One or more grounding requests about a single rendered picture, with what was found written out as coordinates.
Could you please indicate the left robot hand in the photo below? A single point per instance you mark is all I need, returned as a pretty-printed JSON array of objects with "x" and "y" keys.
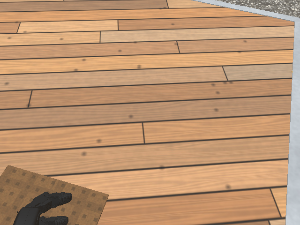
[{"x": 30, "y": 214}]

